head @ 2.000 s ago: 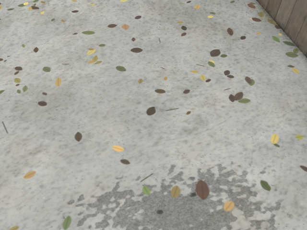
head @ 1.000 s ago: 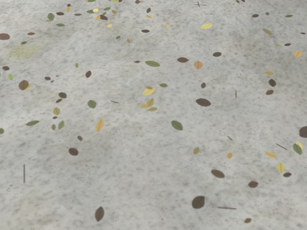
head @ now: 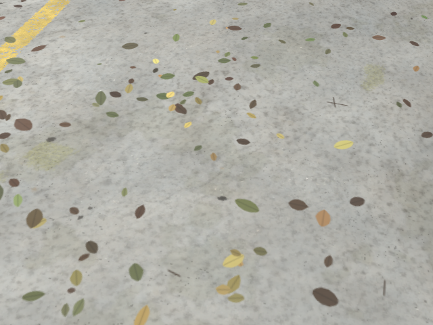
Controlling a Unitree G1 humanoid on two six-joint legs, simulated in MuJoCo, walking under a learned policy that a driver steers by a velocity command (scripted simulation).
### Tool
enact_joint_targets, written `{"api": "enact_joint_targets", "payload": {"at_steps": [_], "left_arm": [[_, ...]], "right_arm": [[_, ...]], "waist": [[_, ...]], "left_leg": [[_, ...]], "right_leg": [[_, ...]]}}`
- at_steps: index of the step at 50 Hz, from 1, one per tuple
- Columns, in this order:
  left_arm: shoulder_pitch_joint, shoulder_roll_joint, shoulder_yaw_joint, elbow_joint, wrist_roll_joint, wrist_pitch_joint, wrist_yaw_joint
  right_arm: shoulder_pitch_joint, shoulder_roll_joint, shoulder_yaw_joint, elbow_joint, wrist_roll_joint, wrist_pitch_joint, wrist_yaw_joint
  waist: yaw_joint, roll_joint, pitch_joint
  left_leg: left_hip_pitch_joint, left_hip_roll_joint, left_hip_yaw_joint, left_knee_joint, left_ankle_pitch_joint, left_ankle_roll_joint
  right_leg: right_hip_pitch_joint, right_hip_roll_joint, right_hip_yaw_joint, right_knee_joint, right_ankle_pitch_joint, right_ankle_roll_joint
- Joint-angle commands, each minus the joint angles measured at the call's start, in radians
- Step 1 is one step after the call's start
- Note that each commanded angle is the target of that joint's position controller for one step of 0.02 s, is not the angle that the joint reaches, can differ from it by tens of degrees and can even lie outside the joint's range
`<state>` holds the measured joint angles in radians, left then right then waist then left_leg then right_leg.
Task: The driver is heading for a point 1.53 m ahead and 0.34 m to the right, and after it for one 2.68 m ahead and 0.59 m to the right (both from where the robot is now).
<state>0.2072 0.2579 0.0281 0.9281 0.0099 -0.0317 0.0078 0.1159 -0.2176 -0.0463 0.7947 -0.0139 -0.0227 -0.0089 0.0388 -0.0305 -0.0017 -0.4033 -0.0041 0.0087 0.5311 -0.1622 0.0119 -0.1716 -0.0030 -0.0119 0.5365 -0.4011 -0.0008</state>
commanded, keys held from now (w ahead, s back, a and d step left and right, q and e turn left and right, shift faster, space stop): no key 1.00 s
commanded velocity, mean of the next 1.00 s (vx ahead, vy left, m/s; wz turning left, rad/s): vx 0.02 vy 0.00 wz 0.00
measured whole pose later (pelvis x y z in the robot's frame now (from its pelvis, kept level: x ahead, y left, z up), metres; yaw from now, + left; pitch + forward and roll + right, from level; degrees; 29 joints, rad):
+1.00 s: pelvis +0.00 +0.00 +0.00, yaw +1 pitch -1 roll +0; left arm 0.35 0.17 0.01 1.08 0.01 -0.02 0.04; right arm 0.11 -0.20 -0.05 1.09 0.00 0.02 -0.04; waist 0.00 0.00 0.04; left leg -0.34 -0.01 0.00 0.52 -0.16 0.01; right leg -0.10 -0.01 -0.03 0.51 -0.39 0.00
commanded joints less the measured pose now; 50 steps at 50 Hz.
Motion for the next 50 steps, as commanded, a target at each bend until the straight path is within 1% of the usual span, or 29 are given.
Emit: {"api": "enact_joint_targets", "payload": {"at_steps": [1,2,3,4,6,8,10,15,20,26,38,50], "left_arm": [[0.083,0.123,0.023,-0.004,0.001,0.036,0.013],[0.086,0.126,0.025,0.006,-0.001,0.040,0.014],[0.087,0.113,0.022,0.011,-0.001,0.041,0.015],[0.084,0.105,0.020,0.017,-0.001,0.039,0.015],[0.070,0.099,0.019,0.026,-0.003,0.035,0.016],[0.069,0.094,0.019,0.039,-0.004,0.035,0.018],[0.071,0.088,0.019,0.051,-0.004,0.039,0.020],[0.082,0.080,0.016,0.078,-0.003,0.041,0.025],[0.099,0.072,0.012,0.099,-0.002,0.032,0.028],[0.129,0.056,0.006,0.118,-0.001,0.023,0.030],[0.193,0.023,-0.001,0.139,-0.001,0.012,0.032],[0.239,0.003,-0.003,0.146,-0.003,0.008,0.033]], "right_arm": [[-0.040,-0.128,-0.030,-0.053,0.006,-0.003,0.011],[-0.029,-0.133,-0.032,-0.043,0.007,-0.007,0.012],[-0.024,-0.134,-0.034,-0.031,0.009,-0.011,0.010],[-0.021,-0.126,-0.033,-0.022,0.011,-0.012,0.007],[-0.017,-0.119,-0.033,-0.003,0.010,-0.011,0.001],[-0.024,-0.116,-0.034,0.012,0.010,-0.008,-0.002],[-0.034,-0.113,-0.035,0.027,0.012,-0.001,-0.004],[-0.050,-0.109,-0.036,0.064,0.013,0.012,-0.010],[-0.056,-0.107,-0.037,0.102,0.013,0.020,-0.018],[-0.055,-0.104,-0.034,0.145,0.014,0.027,-0.023],[-0.039,-0.096,-0.025,0.218,0.015,0.031,-0.027],[-0.020,-0.088,-0.016,0.263,0.018,0.033,-0.030]], "waist": [[0.005,0.112,-0.090],[-0.001,0.086,-0.083],[-0.001,0.084,-0.091],[-0.005,0.075,-0.095],[-0.012,0.056,-0.103],[-0.013,0.045,-0.098],[-0.012,0.039,-0.080],[-0.013,0.036,-0.035],[-0.018,0.035,-0.003],[-0.024,0.033,0.024],[-0.030,0.028,0.044],[-0.034,0.025,0.046]], "left_leg": [[0.207,0.129,-0.161,-0.046,0.319,0.106],[0.217,0.107,-0.131,-0.034,0.328,0.091],[0.235,0.105,-0.127,-0.022,0.351,0.089],[0.248,0.103,-0.122,-0.010,0.387,0.092],[0.271,0.098,-0.113,0.008,0.438,0.098],[0.277,0.095,-0.109,0.011,0.430,0.103],[0.270,0.090,-0.104,0.005,0.387,0.101],[0.254,0.074,-0.092,-0.017,0.261,0.086],[0.254,0.062,-0.083,-0.034,0.167,0.071],[0.256,0.052,-0.077,-0.051,0.102,0.059],[0.250,0.045,-0.073,-0.067,0.069,0.052],[0.252,0.043,-0.071,-0.064,0.097,0.051]], "right_leg": [[-0.083,-0.042,0.026,-0.088,0.154,-0.005],[-0.095,-0.040,0.025,-0.084,0.150,-0.013],[-0.087,-0.043,0.028,-0.089,0.170,-0.014],[-0.078,-0.047,0.030,-0.090,0.202,-0.012],[-0.068,-0.049,0.028,-0.086,0.244,-0.007],[-0.066,-0.048,0.025,-0.085,0.249,-0.003],[-0.071,-0.046,0.022,-0.090,0.228,-0.003],[-0.094,-0.046,0.021,-0.107,0.158,-0.008],[-0.124,-0.048,0.022,-0.127,0.100,-0.012],[-0.149,-0.049,0.024,-0.147,0.053,-0.014],[-0.155,-0.042,0.020,-0.164,0.046,-0.016],[-0.146,-0.038,0.016,-0.167,0.087,-0.017]]}}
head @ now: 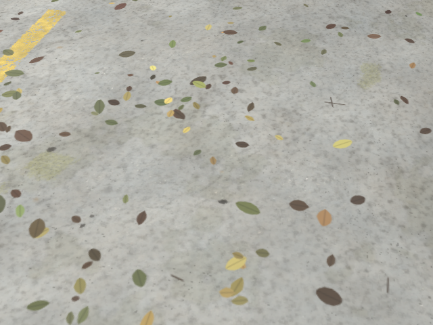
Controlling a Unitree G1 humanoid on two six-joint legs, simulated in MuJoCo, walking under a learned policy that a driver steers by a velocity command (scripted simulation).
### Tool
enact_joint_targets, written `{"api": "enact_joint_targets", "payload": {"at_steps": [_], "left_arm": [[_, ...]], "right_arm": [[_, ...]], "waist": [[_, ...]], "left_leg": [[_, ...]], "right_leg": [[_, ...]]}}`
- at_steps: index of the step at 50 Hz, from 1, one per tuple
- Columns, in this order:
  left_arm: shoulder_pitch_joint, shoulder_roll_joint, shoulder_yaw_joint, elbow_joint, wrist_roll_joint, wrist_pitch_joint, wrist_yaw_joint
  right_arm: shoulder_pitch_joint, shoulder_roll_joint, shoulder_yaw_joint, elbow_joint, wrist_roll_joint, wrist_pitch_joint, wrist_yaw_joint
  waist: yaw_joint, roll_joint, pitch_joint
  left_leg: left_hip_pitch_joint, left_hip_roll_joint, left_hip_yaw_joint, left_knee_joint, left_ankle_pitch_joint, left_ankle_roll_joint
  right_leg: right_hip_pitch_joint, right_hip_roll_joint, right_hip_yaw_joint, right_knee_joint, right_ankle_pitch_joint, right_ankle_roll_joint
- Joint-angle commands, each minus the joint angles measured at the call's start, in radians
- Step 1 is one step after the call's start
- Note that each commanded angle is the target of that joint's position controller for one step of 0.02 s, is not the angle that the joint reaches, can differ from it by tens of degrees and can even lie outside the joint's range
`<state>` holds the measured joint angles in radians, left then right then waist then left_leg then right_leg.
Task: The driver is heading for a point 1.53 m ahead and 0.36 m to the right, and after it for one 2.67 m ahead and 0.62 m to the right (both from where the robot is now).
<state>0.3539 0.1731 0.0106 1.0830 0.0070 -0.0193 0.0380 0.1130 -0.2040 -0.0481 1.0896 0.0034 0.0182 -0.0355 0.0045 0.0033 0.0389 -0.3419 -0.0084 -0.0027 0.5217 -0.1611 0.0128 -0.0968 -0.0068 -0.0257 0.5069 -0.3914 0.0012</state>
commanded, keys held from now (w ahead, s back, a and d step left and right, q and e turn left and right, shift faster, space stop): no key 0.72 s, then w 0.24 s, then w+e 0.04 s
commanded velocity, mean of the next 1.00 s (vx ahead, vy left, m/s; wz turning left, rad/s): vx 0.06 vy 0.00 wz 0.00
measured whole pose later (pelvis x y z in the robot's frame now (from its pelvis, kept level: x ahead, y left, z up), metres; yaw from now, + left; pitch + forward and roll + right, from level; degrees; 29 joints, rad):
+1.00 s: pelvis +0.07 +0.02 -0.01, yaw -1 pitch +0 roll +1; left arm 0.49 0.21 0.05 1.07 -0.02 -0.06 0.03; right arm 0.17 -0.22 -0.07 1.09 0.03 -0.09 0.01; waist 0.01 -0.06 0.01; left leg -0.33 -0.01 0.10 0.63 -0.29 0.06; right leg -0.08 -0.06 0.01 0.66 -0.48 0.00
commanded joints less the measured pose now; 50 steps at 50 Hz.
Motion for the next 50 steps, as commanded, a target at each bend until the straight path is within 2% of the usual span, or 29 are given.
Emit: {"api": "enact_joint_targets", "payload": {"at_steps": [1,36,37,38,39,40,41,42,43,45,46,47,48,49,50], "left_arm": [[0.096,0.086,0.014,-0.008,-0.001,-0.005,0.002],[0.166,0.058,0.016,-0.006,-0.003,-0.010,0.003],[0.187,0.052,0.016,0.004,-0.004,-0.008,0.004],[0.191,0.067,0.021,0.005,-0.008,-0.006,0.006],[0.175,0.096,0.030,-0.009,-0.013,-0.005,0.010],[0.180,0.119,0.038,-0.021,-0.018,-0.007,0.013],[0.193,0.153,0.049,-0.028,-0.026,-0.015,0.015],[0.171,0.188,0.062,-0.036,-0.030,-0.026,0.016],[0.165,0.185,0.066,-0.040,-0.028,-0.037,0.015],[0.169,0.161,0.064,-0.043,-0.028,-0.050,0.005],[0.152,0.157,0.063,-0.048,-0.034,-0.049,-0.001],[0.116,0.160,0.062,-0.060,-0.037,-0.046,-0.007],[0.101,0.169,0.062,-0.071,-0.031,-0.048,-0.011],[0.051,0.149,0.053,-0.094,-0.031,-0.054,-0.016],[0.060,0.066,0.032,-0.136,-0.035,-0.071,-0.013]], "right_arm": [[-0.016,-0.101,-0.014,-0.029,0.000,-0.008,-0.003],[0.016,-0.092,-0.006,0.006,0.004,-0.004,-0.010],[0.034,-0.081,-0.004,0.016,0.004,-0.004,-0.010],[0.040,-0.083,-0.006,0.019,0.008,-0.003,-0.009],[0.038,-0.090,-0.010,0.017,0.012,-0.006,-0.008],[0.008,-0.092,-0.012,0.003,0.013,-0.017,-0.004],[-0.039,-0.084,-0.010,-0.021,0.019,-0.035,0.004],[-0.074,-0.077,-0.008,-0.042,0.023,-0.055,0.014],[-0.090,-0.074,-0.008,-0.054,0.024,-0.073,0.023],[-0.090,-0.071,-0.008,-0.071,0.034,-0.102,0.039],[-0.055,-0.069,-0.010,-0.064,0.040,-0.111,0.045],[0.036,-0.070,-0.018,-0.030,0.041,-0.116,0.049],[0.163,-0.099,-0.040,0.018,0.037,-0.115,0.050],[0.328,-0.168,-0.067,0.051,0.031,-0.116,0.046],[0.484,-0.279,-0.090,0.059,0.027,-0.118,0.043]], "waist": [[0.000,-0.009,0.005],[-0.004,-0.013,0.014],[-0.002,-0.020,-0.005],[-0.002,-0.038,0.017],[0.001,-0.071,0.051],[0.017,-0.100,0.093],[0.036,-0.146,0.141],[0.038,-0.180,0.193],[0.039,-0.174,0.215],[0.029,-0.157,0.217],[0.004,-0.143,0.200],[-0.043,-0.130,0.160],[-0.091,-0.116,0.088],[-0.169,0.004,0.012],[-0.195,0.284,-0.112]], "left_leg": [[0.191,0.047,-0.059,-0.054,0.099,0.051],[0.195,0.045,-0.052,-0.043,0.142,0.046],[0.201,0.031,-0.036,-0.040,0.031,0.045],[0.174,0.005,-0.010,-0.015,-0.128,0.041],[0.113,-0.026,0.023,0.029,-0.285,0.038],[0.023,-0.041,0.044,0.084,-0.352,0.036],[-0.078,-0.044,0.072,0.162,-0.304,0.034],[-0.171,-0.006,0.065,0.236,-0.231,0.041],[-0.241,0.031,0.044,0.277,-0.231,0.051],[-0.292,0.058,0.042,0.240,-0.296,0.066],[-0.204,0.047,0.065,0.146,-0.273,0.070],[-0.005,0.003,0.112,0.042,-0.188,0.070],[0.213,-0.050,0.130,0.025,-0.100,0.068],[0.407,0.066,-0.067,-0.065,-0.135,0.117],[0.594,0.340,-0.559,-0.275,-0.282,0.265]], "right_leg": [[-0.220,-0.034,0.029,-0.138,0.081,-0.019],[-0.209,-0.030,0.027,-0.146,0.133,-0.022],[-0.201,-0.028,0.026,-0.160,0.034,-0.028],[-0.217,-0.033,0.044,-0.178,-0.106,-0.049],[-0.230,-0.056,0.085,-0.200,-0.246,-0.083],[-0.222,-0.106,0.159,-0.244,-0.363,-0.123],[-0.186,-0.193,0.270,-0.311,-0.425,-0.171],[-0.153,-0.286,0.367,-0.350,-0.403,-0.214],[-0.112,-0.330,0.400,-0.350,-0.324,-0.235],[-0.020,-0.323,0.353,-0.299,-0.119,-0.221],[-0.036,-0.290,0.293,-0.264,-0.056,-0.196],[-0.118,-0.236,0.216,-0.208,0.026,-0.164],[-0.199,-0.180,0.158,-0.102,0.234,-0.139],[-0.323,-0.094,0.066,0.181,0.397,-0.087],[-0.551,0.055,-0.024,0.591,0.118,-0.014]]}}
